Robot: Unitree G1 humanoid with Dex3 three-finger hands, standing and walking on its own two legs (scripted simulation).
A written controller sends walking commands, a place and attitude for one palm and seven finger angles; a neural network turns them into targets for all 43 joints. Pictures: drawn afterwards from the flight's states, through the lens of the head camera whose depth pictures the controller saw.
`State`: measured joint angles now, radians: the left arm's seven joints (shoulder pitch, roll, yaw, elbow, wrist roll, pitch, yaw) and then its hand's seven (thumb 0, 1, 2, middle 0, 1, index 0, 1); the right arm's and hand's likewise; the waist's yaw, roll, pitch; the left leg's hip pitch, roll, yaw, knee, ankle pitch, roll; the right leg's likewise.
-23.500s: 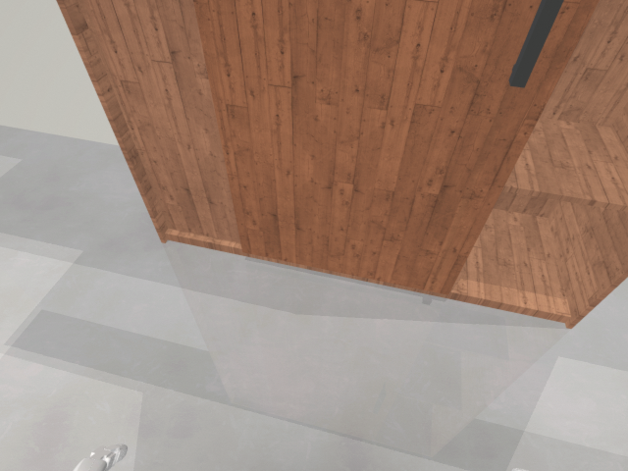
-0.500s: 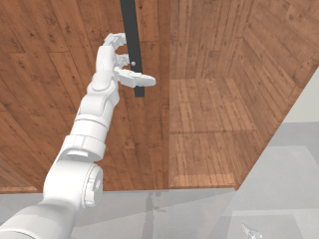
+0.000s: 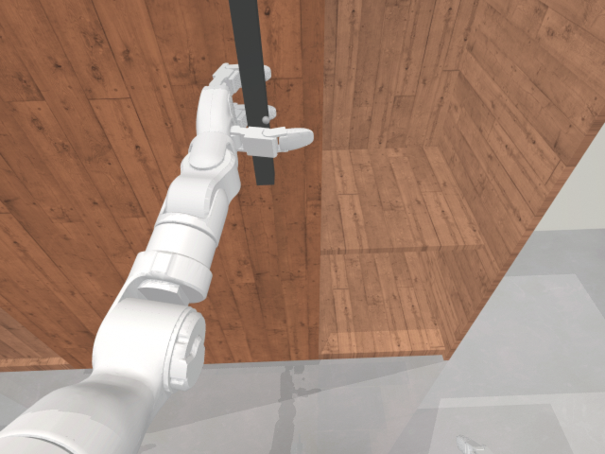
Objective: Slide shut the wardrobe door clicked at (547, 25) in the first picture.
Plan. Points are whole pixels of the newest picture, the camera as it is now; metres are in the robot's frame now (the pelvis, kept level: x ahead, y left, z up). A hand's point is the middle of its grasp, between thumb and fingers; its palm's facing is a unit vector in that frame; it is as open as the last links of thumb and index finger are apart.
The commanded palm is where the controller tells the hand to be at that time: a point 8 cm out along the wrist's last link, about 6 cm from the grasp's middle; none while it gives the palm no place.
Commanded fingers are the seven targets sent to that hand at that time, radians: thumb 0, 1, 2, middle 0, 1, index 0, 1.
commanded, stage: grip the handle and tug to test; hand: left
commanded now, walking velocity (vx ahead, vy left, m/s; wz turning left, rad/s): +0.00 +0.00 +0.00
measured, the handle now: (254, 72) +0.52 +0.07 +0.27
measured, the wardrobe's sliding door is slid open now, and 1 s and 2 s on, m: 0.43 0.43 0.43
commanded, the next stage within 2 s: tug the door sideways, standing still in 1.14 s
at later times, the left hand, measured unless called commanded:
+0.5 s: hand (268, 117) +0.46 +0.05 +0.23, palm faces +0.04 -1.00 +0.01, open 6.5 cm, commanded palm +0.44 +0.11 +0.23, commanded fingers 0.00 0.90 0.90 -0.45 -1.40 -0.45 -1.40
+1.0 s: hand (270, 118) +0.46 +0.05 +0.23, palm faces +0.05 -1.00 +0.02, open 6.3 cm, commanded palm +0.42 +0.11 +0.23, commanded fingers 0.00 0.90 0.90 -0.45 -1.40 -0.45 -1.40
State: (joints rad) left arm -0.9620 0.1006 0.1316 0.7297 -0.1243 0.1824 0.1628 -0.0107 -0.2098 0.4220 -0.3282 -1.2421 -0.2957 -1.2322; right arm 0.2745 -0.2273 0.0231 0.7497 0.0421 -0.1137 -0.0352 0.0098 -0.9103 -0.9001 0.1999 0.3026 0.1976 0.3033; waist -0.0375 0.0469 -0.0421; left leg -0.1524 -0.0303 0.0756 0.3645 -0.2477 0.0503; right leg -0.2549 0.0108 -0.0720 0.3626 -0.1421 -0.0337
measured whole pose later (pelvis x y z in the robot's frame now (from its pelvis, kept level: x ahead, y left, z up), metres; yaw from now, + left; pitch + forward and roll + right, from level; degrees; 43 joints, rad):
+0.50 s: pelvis +0.00 +0.00 +0.00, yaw -1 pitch +2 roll +0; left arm -0.97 0.12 0.16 0.74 -0.11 0.17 0.16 0.00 0.59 0.80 -0.37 -1.36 -0.34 -1.34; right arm 0.29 -0.23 0.02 0.74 0.04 -0.10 -0.04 0.01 -0.91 -0.90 0.20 0.30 0.20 0.30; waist -0.05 0.05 -0.04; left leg -0.16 -0.02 0.08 0.36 -0.25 0.04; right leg -0.26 0.02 -0.07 0.35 -0.13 -0.04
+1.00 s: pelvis +0.00 -0.01 +0.00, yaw -2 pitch +2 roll +0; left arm -0.93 0.15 0.19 0.74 -0.11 0.13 0.15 -0.01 0.64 0.78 -0.34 -1.39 -0.32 -1.34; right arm 0.31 -0.24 0.02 0.73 0.05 -0.12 -0.03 0.01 -0.91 -0.90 0.20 0.30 0.20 0.30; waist -0.07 0.06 -0.04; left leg -0.16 -0.01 0.10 0.36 -0.24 0.04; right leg -0.27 0.03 -0.05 0.35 -0.12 -0.05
